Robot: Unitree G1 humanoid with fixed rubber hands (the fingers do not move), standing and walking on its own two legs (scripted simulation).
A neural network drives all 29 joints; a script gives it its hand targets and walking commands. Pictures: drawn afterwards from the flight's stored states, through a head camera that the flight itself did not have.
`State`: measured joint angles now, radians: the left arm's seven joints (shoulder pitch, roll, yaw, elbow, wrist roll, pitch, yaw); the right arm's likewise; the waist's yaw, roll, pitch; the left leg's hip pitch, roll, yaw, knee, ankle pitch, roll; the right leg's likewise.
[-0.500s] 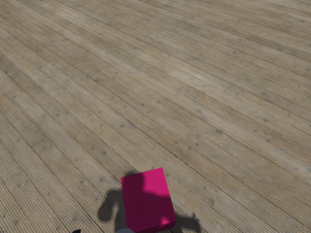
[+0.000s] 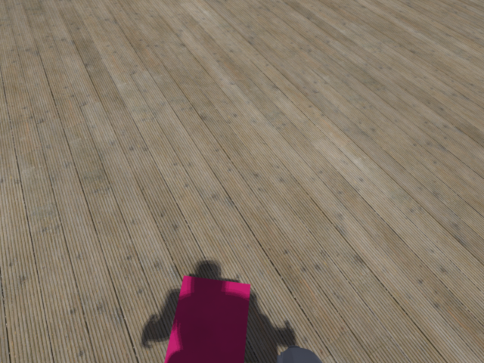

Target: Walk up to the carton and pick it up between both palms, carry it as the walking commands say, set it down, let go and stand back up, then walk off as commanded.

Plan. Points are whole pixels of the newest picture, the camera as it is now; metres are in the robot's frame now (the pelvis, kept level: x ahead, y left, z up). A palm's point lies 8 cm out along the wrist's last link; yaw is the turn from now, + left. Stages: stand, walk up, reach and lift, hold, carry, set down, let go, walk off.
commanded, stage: walk off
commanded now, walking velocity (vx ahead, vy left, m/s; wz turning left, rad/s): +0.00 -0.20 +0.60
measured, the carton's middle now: (210, 331) +0.29 +0.06 -0.63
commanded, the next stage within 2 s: stand in 1.12 s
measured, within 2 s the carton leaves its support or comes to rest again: rests again in 0.30 s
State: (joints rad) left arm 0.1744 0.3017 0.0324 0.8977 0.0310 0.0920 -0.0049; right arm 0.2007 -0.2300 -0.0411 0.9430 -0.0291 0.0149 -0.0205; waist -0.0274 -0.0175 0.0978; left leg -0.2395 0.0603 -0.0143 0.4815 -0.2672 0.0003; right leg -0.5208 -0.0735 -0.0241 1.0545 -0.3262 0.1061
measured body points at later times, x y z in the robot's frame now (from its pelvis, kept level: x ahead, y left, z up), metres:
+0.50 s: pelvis +0.06 -0.16 -0.01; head +0.11 -0.15 +0.44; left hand +0.04 +0.09 -0.15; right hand +0.22 -0.39 -0.15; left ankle +0.00 -0.07 -0.70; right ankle +0.07 -0.24 -0.74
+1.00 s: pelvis +0.13 -0.24 +0.00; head +0.16 -0.18 +0.44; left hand +0.05 +0.04 -0.15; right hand +0.31 -0.45 -0.12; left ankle +0.02 -0.12 -0.74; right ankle +0.26 -0.38 -0.70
